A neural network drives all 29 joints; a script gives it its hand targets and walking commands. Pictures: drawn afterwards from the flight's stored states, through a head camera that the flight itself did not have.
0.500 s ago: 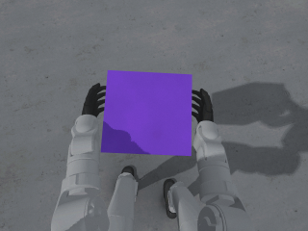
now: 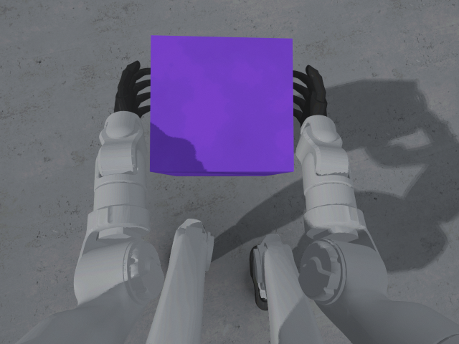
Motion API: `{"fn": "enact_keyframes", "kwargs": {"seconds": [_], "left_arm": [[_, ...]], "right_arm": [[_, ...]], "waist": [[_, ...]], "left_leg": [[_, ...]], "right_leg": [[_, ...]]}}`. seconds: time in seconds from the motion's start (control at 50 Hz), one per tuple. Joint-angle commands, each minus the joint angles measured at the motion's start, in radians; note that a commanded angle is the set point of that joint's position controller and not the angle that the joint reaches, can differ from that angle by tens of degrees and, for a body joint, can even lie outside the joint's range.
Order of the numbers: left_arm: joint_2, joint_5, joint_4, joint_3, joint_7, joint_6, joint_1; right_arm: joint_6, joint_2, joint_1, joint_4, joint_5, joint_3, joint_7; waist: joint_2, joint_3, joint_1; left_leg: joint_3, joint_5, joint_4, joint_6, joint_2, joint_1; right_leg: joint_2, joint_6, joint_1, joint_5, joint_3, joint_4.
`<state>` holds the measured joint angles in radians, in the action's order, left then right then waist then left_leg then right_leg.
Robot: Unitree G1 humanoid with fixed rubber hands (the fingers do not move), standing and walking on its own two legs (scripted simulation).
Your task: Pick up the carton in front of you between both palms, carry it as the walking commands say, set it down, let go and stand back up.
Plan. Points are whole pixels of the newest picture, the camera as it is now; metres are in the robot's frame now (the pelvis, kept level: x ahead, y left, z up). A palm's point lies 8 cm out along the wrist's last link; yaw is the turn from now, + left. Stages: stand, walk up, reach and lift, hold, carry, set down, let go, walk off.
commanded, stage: set down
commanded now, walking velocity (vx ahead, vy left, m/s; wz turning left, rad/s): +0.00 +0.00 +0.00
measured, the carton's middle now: (221, 122) +0.47 +0.08 -0.16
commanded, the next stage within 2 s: none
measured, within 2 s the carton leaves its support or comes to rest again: rests again in 1.38 s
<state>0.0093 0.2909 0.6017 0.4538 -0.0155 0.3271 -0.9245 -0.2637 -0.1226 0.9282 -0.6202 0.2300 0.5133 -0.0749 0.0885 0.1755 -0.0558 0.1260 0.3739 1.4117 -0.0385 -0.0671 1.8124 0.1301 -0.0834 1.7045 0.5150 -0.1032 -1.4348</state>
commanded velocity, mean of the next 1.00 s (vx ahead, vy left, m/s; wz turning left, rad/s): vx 0.00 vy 0.00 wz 0.00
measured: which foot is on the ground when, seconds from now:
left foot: down 0.00-1.00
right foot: down 0.00-1.00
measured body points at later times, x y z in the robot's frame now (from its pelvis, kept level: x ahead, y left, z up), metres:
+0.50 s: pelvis -0.02 -0.01 -0.11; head +0.31 +0.05 +0.19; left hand +0.48 +0.26 -0.25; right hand +0.53 -0.04 -0.24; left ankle +0.10 +0.12 -0.55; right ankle +0.06 -0.15 -0.55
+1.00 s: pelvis -0.02 +0.00 -0.18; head +0.35 +0.05 +0.07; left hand +0.50 +0.27 -0.35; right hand +0.55 -0.04 -0.35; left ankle +0.10 +0.12 -0.55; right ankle +0.06 -0.14 -0.55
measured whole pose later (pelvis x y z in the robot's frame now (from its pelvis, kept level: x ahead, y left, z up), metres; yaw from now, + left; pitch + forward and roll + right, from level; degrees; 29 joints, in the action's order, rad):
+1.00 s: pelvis -0.02 +0.00 -0.18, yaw -4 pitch +41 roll -3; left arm 0.27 0.12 0.86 0.43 -0.01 0.28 -1.37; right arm -0.22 0.12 1.44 -0.94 0.02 0.25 -0.21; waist 0.08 -0.28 -0.17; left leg 0.09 0.52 2.06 -0.05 -0.03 2.26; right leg 0.23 -0.12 2.16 0.66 -0.09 -2.09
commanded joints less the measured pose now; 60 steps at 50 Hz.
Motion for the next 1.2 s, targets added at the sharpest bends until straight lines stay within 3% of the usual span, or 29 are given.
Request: {"fn": "enact_keyframes", "kwargs": {"seconds": [0.0,0.3,0.46,0.72,0.78,0.86,0.9,1.02,1.18], "left_arm": [[-0.894,-0.15,0.055,-0.53,-0.223,-0.025,-0.586],[-0.742,-0.187,0.096,-0.445,-0.246,-0.036,-0.743],[-0.656,-0.205,0.123,-0.409,-0.252,-0.043,-0.841],[-0.538,-0.265,0.139,-0.424,-0.242,-0.064,-1.019],[-0.526,-0.275,0.127,-0.413,-0.249,-0.073,-1.055],[-0.517,-0.297,0.127,-0.412,-0.25,-0.085,-1.054],[-0.525,-0.302,0.149,-0.408,-0.255,-0.085,-1.028],[-0.513,-0.274,0.211,-0.362,-0.276,-0.086,-0.973],[-0.425,-0.27,0.201,-0.332,-0.281,-0.106,-1.024]], "right_arm": [[0.012,-0.868,0.635,-0.08,-0.124,-0.539,0.214],[0.022,-0.813,0.836,-0.1,-0.169,-0.559,0.12],[0.029,-0.741,0.932,-0.132,-0.184,-0.541,0.094],[0.046,-0.617,1.098,-0.183,-0.268,-0.555,0.098],[0.048,-0.619,1.111,-0.199,-0.271,-0.566,0.105],[0.065,-0.643,1.141,-0.176,-0.309,-0.623,0.106],[0.07,-0.646,1.126,-0.186,-0.314,-0.63,0.107],[0.072,-0.632,1.075,-0.238,-0.294,-0.6,0.117],[0.085,-0.601,1.108,-0.247,-0.313,-0.612,0.108]], "waist": [[-0.138,0.966,-0.059],[-0.05,0.996,-0.128],[-0.039,0.964,-0.149],[-0.06,0.895,-0.182],[-0.003,0.811,-0.2],[0.038,0.828,-0.233],[0.051,0.822,-0.234],[0.081,0.696,-0.234],[0.116,0.656,-0.271]], "left_leg": [[-0.17,-0.264,-0.053,-0.017,-0.063,-0.849],[-0.22,-0.286,0.184,-0.02,-0.061,-0.533],[-0.234,-0.282,0.286,-0.024,-0.047,-0.446],[-0.235,-0.291,0.437,-0.025,-0.019,-0.444],[-0.223,-0.295,0.454,-0.013,-0.018,-0.342],[-0.213,-0.378,0.488,-0.001,-0.019,-0.384],[-0.208,-0.398,0.501,0.001,-0.018,-0.386],[-0.206,-0.337,0.518,0.009,-0.011,-0.266],[-0.214,-0.274,0.542,0.024,0.006,-0.15]], "right_leg": [[0.107,0.029,-0.077,-0.114,0.189,0.071],[0.118,0.017,-0.074,-0.156,0.19,-0.148],[0.121,0.021,-0.034,-0.149,0.201,-0.258],[0.116,0.038,0.079,-0.102,0.225,-0.439],[0.11,0.041,0.08,-0.125,0.222,-0.47],[0.111,0.038,0.082,-0.17,0.219,-0.5],[0.11,0.038,0.089,-0.182,0.22,-0.509],[0.105,0.041,0.138,-0.165,0.213,-0.515],[0.101,0.042,0.081,-0.176,0.189,-0.532]]}}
